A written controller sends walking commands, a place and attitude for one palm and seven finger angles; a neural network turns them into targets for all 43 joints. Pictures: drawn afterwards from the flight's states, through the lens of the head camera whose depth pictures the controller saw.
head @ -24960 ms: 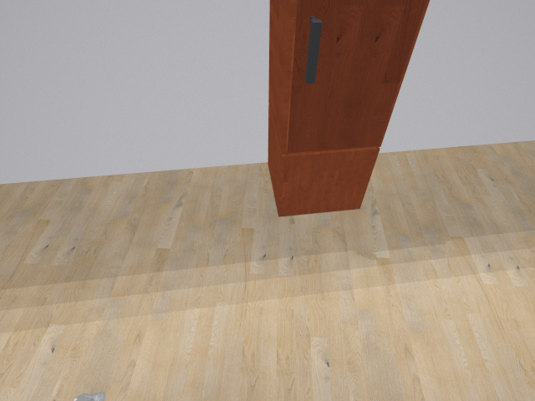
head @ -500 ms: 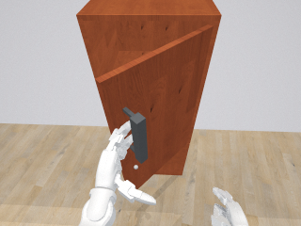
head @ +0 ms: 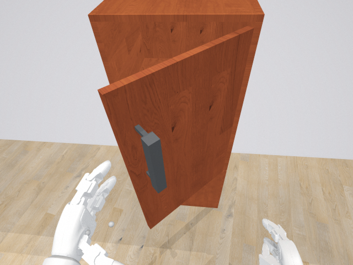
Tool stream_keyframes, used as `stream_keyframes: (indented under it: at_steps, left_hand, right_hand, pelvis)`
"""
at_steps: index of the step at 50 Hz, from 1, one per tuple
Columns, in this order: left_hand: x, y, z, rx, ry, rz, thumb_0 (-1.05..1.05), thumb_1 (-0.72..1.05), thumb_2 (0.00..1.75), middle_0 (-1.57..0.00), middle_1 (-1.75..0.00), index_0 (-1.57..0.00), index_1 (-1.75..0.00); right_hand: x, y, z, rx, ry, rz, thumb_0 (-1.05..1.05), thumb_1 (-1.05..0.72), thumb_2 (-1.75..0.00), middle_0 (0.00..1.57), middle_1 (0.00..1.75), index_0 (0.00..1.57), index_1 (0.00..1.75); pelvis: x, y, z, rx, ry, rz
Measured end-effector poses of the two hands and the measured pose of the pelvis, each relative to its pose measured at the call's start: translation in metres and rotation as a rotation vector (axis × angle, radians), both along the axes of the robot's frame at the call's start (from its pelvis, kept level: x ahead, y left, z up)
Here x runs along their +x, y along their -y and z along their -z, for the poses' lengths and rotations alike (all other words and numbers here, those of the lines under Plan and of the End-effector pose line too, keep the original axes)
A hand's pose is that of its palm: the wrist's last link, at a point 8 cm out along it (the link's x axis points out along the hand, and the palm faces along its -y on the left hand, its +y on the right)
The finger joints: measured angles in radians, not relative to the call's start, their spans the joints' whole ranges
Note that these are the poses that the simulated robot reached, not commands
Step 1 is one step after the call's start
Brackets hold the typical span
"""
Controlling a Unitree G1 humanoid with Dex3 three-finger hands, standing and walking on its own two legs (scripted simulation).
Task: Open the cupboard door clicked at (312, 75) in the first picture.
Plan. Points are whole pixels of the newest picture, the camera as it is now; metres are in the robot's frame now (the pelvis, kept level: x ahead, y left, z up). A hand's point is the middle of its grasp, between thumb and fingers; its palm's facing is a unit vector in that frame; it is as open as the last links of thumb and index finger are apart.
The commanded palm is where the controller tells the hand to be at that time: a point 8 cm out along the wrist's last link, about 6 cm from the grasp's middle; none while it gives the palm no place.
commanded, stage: slide the hand sideways off the handle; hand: left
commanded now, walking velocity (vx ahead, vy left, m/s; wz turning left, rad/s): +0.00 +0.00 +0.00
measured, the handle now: (150, 159) +0.32 +0.08 +0.10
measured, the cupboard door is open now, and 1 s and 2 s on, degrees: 45 45 45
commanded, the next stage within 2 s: draw the hand back to the body in 0.04 s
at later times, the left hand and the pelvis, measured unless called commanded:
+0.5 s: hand (83, 219) +0.18 +0.17 +0.12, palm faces -0.03 -1.00 -0.06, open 16.3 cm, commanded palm +0.15 +0.23 +0.13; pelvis -0.01 +0.03 +0.00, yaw +0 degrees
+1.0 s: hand (33, 201) +0.19 +0.25 +0.16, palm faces +0.28 -0.90 -0.35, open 13.2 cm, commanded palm +0.15 +0.30 +0.18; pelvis +0.00 +0.04 +0.03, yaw -1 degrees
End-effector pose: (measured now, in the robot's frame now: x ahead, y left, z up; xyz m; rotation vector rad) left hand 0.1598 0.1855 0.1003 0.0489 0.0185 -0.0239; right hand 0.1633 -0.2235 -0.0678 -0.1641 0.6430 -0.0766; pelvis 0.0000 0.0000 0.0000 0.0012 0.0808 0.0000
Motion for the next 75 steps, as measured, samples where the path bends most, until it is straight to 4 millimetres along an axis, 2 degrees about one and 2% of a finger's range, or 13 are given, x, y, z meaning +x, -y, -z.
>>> stream_keyframes:
  at_steps: [5, 13, 23, 34, 42, 53, 69, 75]
  left_hand:
    - [-0.007, -0.008, 0.0, -0.016, 0.011, 0.011, -0.01, -0.5, 0.3, -0.15, -0.3, -0.15, -0.3]
    - [-0.002, -0.007, -0.003, -0.014, 0.038, 0.051, -0.01, -0.5, 0.3, -0.15, -0.3, -0.15, -0.3]
    - [-0.001, -0.036, -0.022, 0.009, 0.046, 0.01, -0.01, -0.5, 0.3, -0.15, -0.3, -0.15, -0.3]
    - [-0.008, -0.063, -0.039, 0.061, 0.046, -0.02, -0.01, -0.46, 0.32, -0.15, -0.3, -0.16, -0.3]
    - [-0.011, -0.086, -0.056, 0.242, 0.035, -0.226, -0.01, -0.26, 0.4, -0.16, -0.3, -0.17, -0.3]
    - [-0.003, -0.111, -0.08, 0.337, 0.075, -0.32, -0.01, 0.11, 0.56, -0.17, -0.3, -0.18, -0.3]
    - [0.006, -0.139, -0.108, 0.411, 0.153, -0.441, 0.01, 0.66, 0.8, -0.2, -0.3, -0.2, -0.3]
    - [0.007, -0.135, -0.108, 0.4, 0.15, -0.445, 0.01, 0.81, 0.86, -0.2, -0.3, -0.21, -0.3]
  right_hand:
    - [-0.002, 0.001, 0.001, -0.013, 0.016, 0.01, 0.01, -0.9, -0.9, 0.2, 0.3, 0.2, 0.3]
    - [-0.004, -0.012, -0.003, -0.005, 0.055, 0.02, 0.01, -0.9, -0.9, 0.2, 0.3, 0.2, 0.3]
    - [0.0, -0.034, -0.012, 0.018, 0.087, 0.001, 0.01, -0.9, -0.9, 0.2, 0.3, 0.2, 0.3]
    - [0.01, -0.043, -0.025, -0.012, 0.115, -0.026, 0.01, -0.9, -0.9, 0.2, 0.3, 0.2, 0.3]
    - [0.011, -0.05, -0.033, -0.043, 0.067, -0.025, 0.01, -0.9, -0.9, 0.2, 0.3, 0.2, 0.3]
    - [0.014, -0.052, -0.031, -0.039, 0.003, -0.034, 0.01, -0.9, -0.9, 0.2, 0.3, 0.21, 0.3]
    - [0.022, -0.034, -0.031, -0.047, -0.034, -0.001, 0.01, -0.9, -0.9, 0.2, 0.3, 0.21, 0.3]
    - [0.022, -0.027, -0.03, -0.046, -0.04, 0.007, 0.01, -0.9, -0.9, 0.2, 0.3, 0.2, 0.3]
  pelvis:
    - [-0.003, -0.004, 0.002, -0.007, -0.003, -0.007]
    - [-0.008, -0.013, 0.003, -0.011, -0.003, 0.002]
    - [-0.006, -0.023, -0.002, -0.022, 0.022, 0.005]
    - [-0.005, -0.031, -0.009, -0.029, 0.055, -0.001]
    - [-0.003, -0.036, -0.024, -0.026, 0.102, 0.01]
    - [0.005, -0.04, -0.036, -0.015, 0.135, 0.023]
    - [0.013, -0.031, -0.04, -0.012, 0.149, 0.031]
    - [0.013, -0.028, -0.04, -0.01, 0.15, 0.032]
